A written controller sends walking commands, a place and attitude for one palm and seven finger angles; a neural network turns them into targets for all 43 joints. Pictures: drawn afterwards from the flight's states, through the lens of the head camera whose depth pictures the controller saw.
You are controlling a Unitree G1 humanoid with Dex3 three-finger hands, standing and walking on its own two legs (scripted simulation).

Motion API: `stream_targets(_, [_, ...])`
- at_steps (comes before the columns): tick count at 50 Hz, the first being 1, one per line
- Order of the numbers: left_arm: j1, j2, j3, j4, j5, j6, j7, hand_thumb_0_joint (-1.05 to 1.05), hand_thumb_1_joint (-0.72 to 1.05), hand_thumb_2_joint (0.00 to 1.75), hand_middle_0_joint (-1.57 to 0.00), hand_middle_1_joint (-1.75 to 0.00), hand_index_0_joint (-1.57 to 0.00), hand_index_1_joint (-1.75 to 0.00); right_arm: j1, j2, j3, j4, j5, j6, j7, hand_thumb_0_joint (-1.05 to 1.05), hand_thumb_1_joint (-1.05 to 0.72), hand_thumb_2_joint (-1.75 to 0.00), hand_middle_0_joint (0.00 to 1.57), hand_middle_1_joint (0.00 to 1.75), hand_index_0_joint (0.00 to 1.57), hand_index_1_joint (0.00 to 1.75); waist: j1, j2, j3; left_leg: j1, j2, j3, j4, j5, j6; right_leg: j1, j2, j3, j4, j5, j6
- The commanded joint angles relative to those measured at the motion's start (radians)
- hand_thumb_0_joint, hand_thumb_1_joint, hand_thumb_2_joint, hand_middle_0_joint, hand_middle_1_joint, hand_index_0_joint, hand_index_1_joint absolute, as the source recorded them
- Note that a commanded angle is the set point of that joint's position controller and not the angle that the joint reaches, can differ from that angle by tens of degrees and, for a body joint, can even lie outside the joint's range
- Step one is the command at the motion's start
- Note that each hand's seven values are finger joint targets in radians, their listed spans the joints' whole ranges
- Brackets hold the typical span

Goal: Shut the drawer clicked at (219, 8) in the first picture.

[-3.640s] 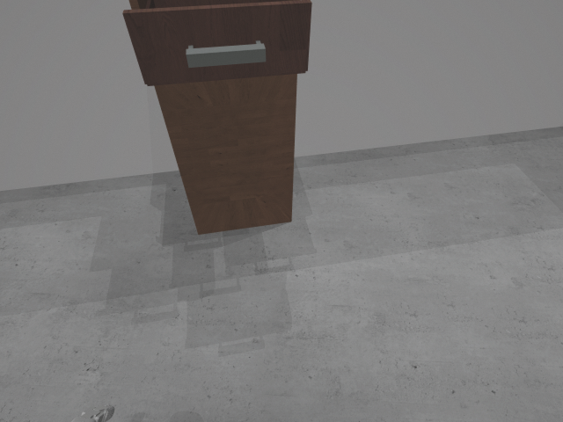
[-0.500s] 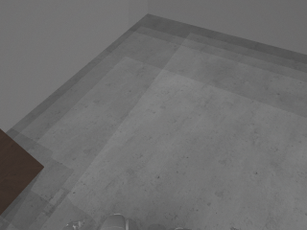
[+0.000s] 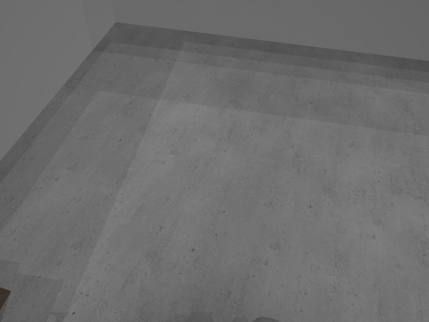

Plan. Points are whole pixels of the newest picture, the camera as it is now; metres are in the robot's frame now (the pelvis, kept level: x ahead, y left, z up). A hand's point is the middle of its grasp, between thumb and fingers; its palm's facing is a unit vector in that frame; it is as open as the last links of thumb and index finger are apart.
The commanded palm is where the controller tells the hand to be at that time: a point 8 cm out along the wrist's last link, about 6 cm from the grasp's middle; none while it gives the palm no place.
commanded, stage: walk to a spot facing it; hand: left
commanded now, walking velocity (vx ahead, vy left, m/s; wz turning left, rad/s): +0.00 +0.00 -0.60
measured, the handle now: out of the picture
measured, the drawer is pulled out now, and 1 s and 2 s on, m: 0.22 0.22 0.22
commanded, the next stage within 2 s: turn to face it in 0.62 s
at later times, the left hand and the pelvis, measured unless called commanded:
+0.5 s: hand out of the picture +0.13 +0.15 -0.16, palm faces -0.17 -0.96 -0.21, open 7.4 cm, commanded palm none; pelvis +0.06 -0.03 +0.00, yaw -14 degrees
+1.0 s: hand (186, 231) +0.34 +0.09 -0.17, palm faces -0.37 -0.91 -0.20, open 7.4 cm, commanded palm none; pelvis +0.17 -0.04 -0.01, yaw -21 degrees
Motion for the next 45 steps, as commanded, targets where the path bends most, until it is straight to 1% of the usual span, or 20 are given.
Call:
stream_targets(1, [-0.066,0.031,0.001,-0.104,-0.008,-0.054,0.002,0.00,0.90,0.90,-0.20,-0.30,-0.20,-0.30,0.056,-0.221,-0.063,-0.031,-0.002,-0.013,-0.001,0.00,-0.90,-0.90,0.20,0.30,0.20,0.30,-0.039,0.244,-0.126,0.144,0.241,-0.130,-0.066,0.463,0.094,0.017,0.029,-0.050,-0.202,0.018,-0.038])
stream_targets(3, [0.019,0.063,0.008,-0.078,-0.006,-0.065,0.008,0.00,0.90,0.90,-0.20,-0.30,-0.20,-0.30,0.046,-0.214,-0.062,-0.034,0.004,-0.008,0.005,0.00,-0.90,-0.90,0.20,0.30,0.20,0.30,0.013,0.169,-0.169,0.050,0.212,-0.067,0.084,0.342,0.024,0.221,0.039,-0.062,-0.425,0.218,-0.065])
stream_targets(4, [0.090,0.152,0.023,-0.056,0.002,-0.078,0.017,0.00,0.90,0.90,-0.20,-0.30,-0.20,-0.30,0.056,-0.167,-0.050,-0.051,0.011,-0.004,0.012,0.00,-0.90,-0.90,0.20,0.30,0.20,0.30,0.055,-0.045,-0.214,-0.144,0.147,-0.022,0.285,0.100,-0.039,0.429,-0.111,0.127,-0.539,0.283,-0.123])
stream_targets(5, [0.142,0.261,0.043,-0.040,-0.002,-0.085,0.030,0.00,0.90,0.90,-0.20,-0.30,-0.20,-0.30,-0.003,-0.093,-0.021,-0.108,0.006,0.001,0.019,0.00,-0.90,-0.90,0.20,0.30,0.20,0.30,0.087,-0.317,-0.185,-0.452,-0.004,-0.065,0.526,-0.363,-0.090,0.501,-0.338,0.477,-0.588,0.494,-0.230])
stream_targets(6, [0.172,0.267,0.047,-0.038,-0.018,-0.076,0.041,0.00,0.90,0.90,-0.20,-0.30,-0.20,-0.30,-0.056,-0.133,-0.022,-0.131,0.007,0.015,0.006,0.00,-0.90,-0.90,0.20,0.30,0.20,0.30,0.115,-0.256,-0.188,-0.480,-0.003,-0.222,0.612,-0.369,-0.079,0.443,-0.356,0.483,-0.613,0.389,-0.281])
stream_targets(7, [0.118,0.249,0.047,-0.043,-0.017,-0.076,0.043,0.00,0.90,0.90,-0.20,-0.30,-0.20,-0.30,-0.095,-0.133,-0.024,-0.129,0.008,0.017,0.007,0.00,-0.90,-0.90,0.20,0.30,0.20,0.30,0.097,-0.286,-0.137,-0.520,-0.003,-0.259,0.666,-0.303,-0.076,0.402,-0.306,0.498,-0.649,0.218,-0.275])
stream_targets(8, [0.074,0.193,0.036,-0.051,-0.017,-0.078,0.046,0.00,0.90,0.90,-0.20,-0.30,-0.20,-0.30,-0.120,-0.156,-0.031,-0.118,0.002,0.016,0.011,0.00,-0.90,-0.90,0.20,0.30,0.20,0.30,0.087,-0.201,-0.076,-0.522,0.011,-0.284,0.670,-0.212,-0.071,0.338,-0.272,0.463,-0.671,0.066,-0.266])
stream_targets(9, [0.018,0.162,0.020,-0.062,-0.015,-0.086,0.043,0.00,0.90,0.90,-0.20,-0.30,-0.20,-0.30,-0.097,-0.157,-0.035,-0.098,-0.006,0.013,0.020,0.00,-0.90,-0.90,0.20,0.30,0.20,0.30,0.045,-0.130,-0.032,-0.490,0.017,-0.273,0.648,-0.118,-0.080,0.288,-0.221,0.379,-0.673,0.058,-0.242])
stream_targets(12, [0.018,0.146,0.008,-0.056,-0.014,-0.114,0.034,0.00,0.90,0.90,-0.20,-0.30,-0.20,-0.30,-0.035,-0.143,-0.033,-0.058,-0.009,0.006,0.026,0.00,-0.90,-0.90,0.20,0.30,0.20,0.30,0.016,-0.109,-0.045,-0.413,-0.002,-0.246,0.567,-0.038,-0.099,0.262,-0.166,0.296,-0.662,0.221,-0.226])
stream_targets(22, [0.109,0.152,0.006,-0.004,-0.007,-0.137,0.031,0.00,0.90,0.90,-0.20,-0.30,-0.20,-0.30,-0.147,-0.123,-0.022,-0.110,0.001,-0.024,0.035,0.00,-0.90,-0.90,0.20,0.30,0.20,0.30,0.044,-0.121,-0.001,-0.388,-0.051,-0.250,0.332,-0.015,-0.084,0.288,-0.165,0.370,-0.670,0.227,-0.261])
stream_targets(25, [0.093,0.156,0.011,-0.003,-0.003,-0.133,0.035,0.00,0.90,0.90,-0.20,-0.30,-0.20,-0.30,-0.135,-0.114,-0.018,-0.115,0.008,-0.040,0.031,0.00,-0.90,-0.90,0.20,0.30,0.20,0.30,0.033,-0.136,-0.015,-0.246,-0.079,-0.245,0.177,-0.051,-0.067,0.255,-0.159,0.384,-0.608,0.321,-0.251])
stream_targets(27, [0.070,0.153,0.015,-0.002,-0.011,-0.127,0.034,0.00,0.90,0.90,-0.20,-0.30,-0.20,-0.30,-0.053,-0.122,-0.018,-0.084,0.010,-0.051,0.018,0.00,-0.90,-0.90,0.20,0.30,0.20,0.30,-0.007,-0.106,-0.036,-0.043,-0.109,-0.214,0.022,0.044,-0.061,0.170,-0.108,0.355,-0.522,0.344,-0.212])
stream_targets(28, [0.058,0.127,0.013,-0.004,-0.012,-0.125,0.031,0.00,0.90,0.90,-0.20,-0.30,-0.20,-0.30,0.058,-0.156,-0.026,-0.049,0.009,-0.059,0.006,0.00,-0.90,-0.90,0.20,0.30,0.20,0.30,-0.057,-0.015,-0.076,0.149,-0.091,-0.240,-0.078,0.064,-0.054,0.079,-0.043,0.316,-0.381,0.344,-0.177])
stream_targets(29, [0.091,0.062,0.006,-0.018,-0.024,-0.118,0.021,0.00,0.90,0.90,-0.20,-0.30,-0.20,-0.30,0.167,-0.260,-0.045,-0.021,-0.006,-0.066,-0.006,0.00,-0.90,-0.90,0.20,0.30,0.20,0.30,-0.089,0.225,-0.168,0.348,0.141,-0.491,-0.160,-0.046,0.010,-0.095,0.084,0.203,-0.122,0.128,-0.126])
stream_targets(30, [0.094,0.035,-0.002,-0.039,-0.021,-0.120,0.012,0.00,0.90,0.90,-0.20,-0.30,-0.20,-0.30,0.237,-0.326,-0.053,-0.018,-0.007,-0.056,-0.005,0.00,-0.90,-0.90,0.20,0.30,0.20,0.30,-0.095,0.358,-0.185,0.363,0.357,-0.716,-0.266,-0.131,0.105,-0.236,0.130,0.072,0.146,-0.167,-0.082])
stream_targets(32, [0.027,0.069,0.011,-0.026,-0.003,-0.109,0.002,0.00,0.90,0.90,-0.20,-0.30,-0.20,-0.30,0.122,-0.232,-0.027,-0.038,0.001,-0.054,-0.008,0.00,-0.90,-0.90,0.20,0.30,0.20,0.30,-0.069,0.205,-0.051,0.101,0.318,-0.639,-0.328,-0.256,0.114,-0.238,0.033,0.096,0.322,-0.066,-0.076])
stream_targets(34, [0.043,0.049,0.013,-0.010,0.001,-0.093,-0.014,0.00,0.90,0.90,-0.20,-0.30,-0.20,-0.30,0.023,-0.163,-0.008,-0.051,0.002,-0.058,-0.012,0.00,-0.90,-0.90,0.20,0.30,0.20,0.30,-0.014,0.149,0.004,0.011,0.249,-0.431,-0.321,-0.064,0.088,-0.206,-0.019,0.072,0.324,0.042,-0.057])
stream_targets(37, [0.087,0.000,0.000,0.017,-0.003,-0.074,-0.003,0.00,0.90,0.90,-0.20,-0.30,-0.20,-0.30,0.052,-0.127,0.002,-0.018,0.004,-0.066,-0.016,0.00,-0.90,-0.90,0.20,0.30,0.20,0.30,0.000,0.162,-0.060,0.028,0.176,-0.244,-0.248,0.370,0.097,-0.132,-0.019,0.043,0.259,0.111,-0.034])
stream_targets(41, [0.080,-0.049,-0.030,0.037,-0.004,-0.078,0.024,0.00,0.90,0.90,-0.20,-0.30,-0.20,-0.30,0.083,-0.103,0.004,0.040,0.001,-0.066,-0.013,0.00,-0.90,-0.90,0.20,0.30,0.20,0.30,0.003,0.148,-0.082,0.042,0.128,-0.189,-0.199,0.594,0.126,-0.028,-0.014,0.003,-0.015,0.159,-0.030])
stream_targets(45, [0.011,-0.045,-0.051,0.045,-0.008,-0.094,0.041,0.00,0.90,0.90,-0.20,-0.30,-0.20,-0.30,0.120,-0.111,0.000,0.099,0.003,-0.049,-0.009,0.00,-0.90,-0.90,0.20,0.30,0.20,0.30,-0.012,0.178,-0.086,0.058,0.110,-0.263,-0.150,0.610,0.124,0.094,0.007,-0.036,-0.266,0.187,-0.025])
